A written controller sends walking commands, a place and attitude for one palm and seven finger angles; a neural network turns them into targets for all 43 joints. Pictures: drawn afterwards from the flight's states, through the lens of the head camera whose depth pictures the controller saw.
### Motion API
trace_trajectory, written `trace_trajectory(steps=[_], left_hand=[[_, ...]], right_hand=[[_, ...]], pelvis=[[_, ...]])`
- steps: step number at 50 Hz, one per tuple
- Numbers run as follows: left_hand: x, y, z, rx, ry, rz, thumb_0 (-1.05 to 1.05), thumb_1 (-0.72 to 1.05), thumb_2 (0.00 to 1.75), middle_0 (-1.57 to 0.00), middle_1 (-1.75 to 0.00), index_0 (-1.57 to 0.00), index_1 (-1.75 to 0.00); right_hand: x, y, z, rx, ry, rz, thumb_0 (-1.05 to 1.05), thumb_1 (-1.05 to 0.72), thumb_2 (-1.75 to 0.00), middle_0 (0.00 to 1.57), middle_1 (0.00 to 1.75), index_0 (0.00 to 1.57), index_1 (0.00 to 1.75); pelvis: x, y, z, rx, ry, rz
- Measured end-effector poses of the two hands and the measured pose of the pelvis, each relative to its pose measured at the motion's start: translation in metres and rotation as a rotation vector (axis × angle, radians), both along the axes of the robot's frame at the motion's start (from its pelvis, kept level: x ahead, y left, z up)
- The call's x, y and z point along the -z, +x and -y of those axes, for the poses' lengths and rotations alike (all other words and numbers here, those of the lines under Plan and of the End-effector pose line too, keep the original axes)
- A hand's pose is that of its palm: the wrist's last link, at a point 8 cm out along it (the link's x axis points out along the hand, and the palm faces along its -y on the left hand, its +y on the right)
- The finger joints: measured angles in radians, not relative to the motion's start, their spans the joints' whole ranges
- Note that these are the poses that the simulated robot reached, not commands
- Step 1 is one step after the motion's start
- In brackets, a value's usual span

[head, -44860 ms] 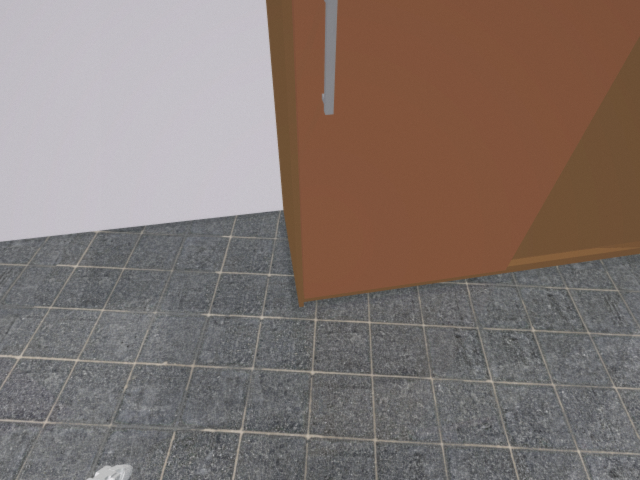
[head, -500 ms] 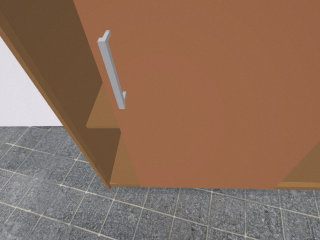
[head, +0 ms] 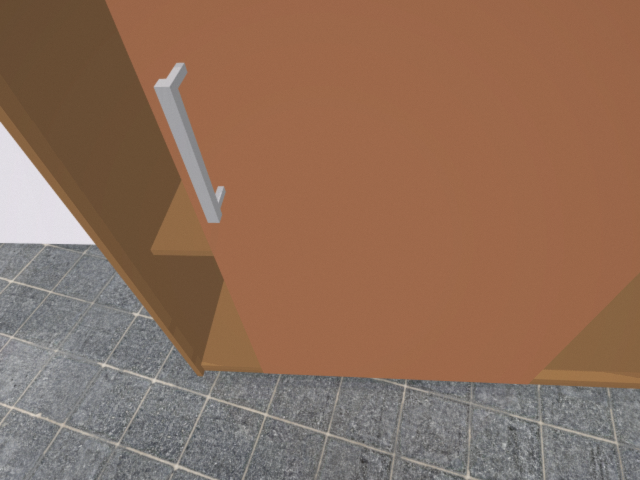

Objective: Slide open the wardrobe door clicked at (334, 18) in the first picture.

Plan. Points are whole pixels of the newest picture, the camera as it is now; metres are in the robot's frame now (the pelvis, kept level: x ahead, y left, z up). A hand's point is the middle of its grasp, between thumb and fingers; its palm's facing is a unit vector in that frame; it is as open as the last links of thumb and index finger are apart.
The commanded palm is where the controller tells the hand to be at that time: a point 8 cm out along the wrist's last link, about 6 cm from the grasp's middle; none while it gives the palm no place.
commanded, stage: come to a stop and stand still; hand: left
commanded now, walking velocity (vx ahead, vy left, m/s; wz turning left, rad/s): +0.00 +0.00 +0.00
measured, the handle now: (198, 151) +0.49 +0.19 +0.16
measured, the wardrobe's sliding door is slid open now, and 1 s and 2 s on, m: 0.21 0.21 0.21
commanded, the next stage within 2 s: look again from close up in 0.38 s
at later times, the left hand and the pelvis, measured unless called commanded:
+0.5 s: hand out of the picture +0.02 +0.16 -0.17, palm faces +0.02 -0.97 -0.23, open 7.4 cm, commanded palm none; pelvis +0.00 -0.03 +0.00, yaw +1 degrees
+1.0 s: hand out of the picture +0.00 +0.15 -0.17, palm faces +0.04 -0.98 -0.22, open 7.4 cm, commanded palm none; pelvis -0.01 -0.03 +0.00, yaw +1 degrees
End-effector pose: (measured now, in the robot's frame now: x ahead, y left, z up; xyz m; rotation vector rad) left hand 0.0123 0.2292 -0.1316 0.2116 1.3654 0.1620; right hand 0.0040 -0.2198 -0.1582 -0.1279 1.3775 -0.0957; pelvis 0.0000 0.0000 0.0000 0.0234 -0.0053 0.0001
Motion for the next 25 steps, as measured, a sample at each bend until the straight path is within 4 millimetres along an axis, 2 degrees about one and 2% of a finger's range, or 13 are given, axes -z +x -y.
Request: trace_trajectory(steps=[13, 25], left_hand=[[0.001, 0.006, 0.018, -0.013, -0.004, 0.025, 0.01, 0.91, 0.90, -0.20, -0.30, -0.20, -0.30], [0.002, 0.000, 0.026, -0.025, -0.009, 0.028, 0.01, 0.91, 0.90, -0.20, -0.30, -0.20, -0.30]], right_hand=[[-0.003, -0.004, 0.021, -0.003, -0.010, -0.026, 0.00, -0.91, -0.90, 0.20, 0.30, 0.20, 0.30], [-0.004, -0.011, 0.027, -0.003, -0.010, -0.031, 0.00, -0.91, -0.90, 0.20, 0.30, 0.20, 0.30]], pelvis=[[-0.001, 0.002, 0.021, -0.012, -0.003, 0.003], [-0.001, -0.001, 0.029, -0.016, -0.007, 0.007]])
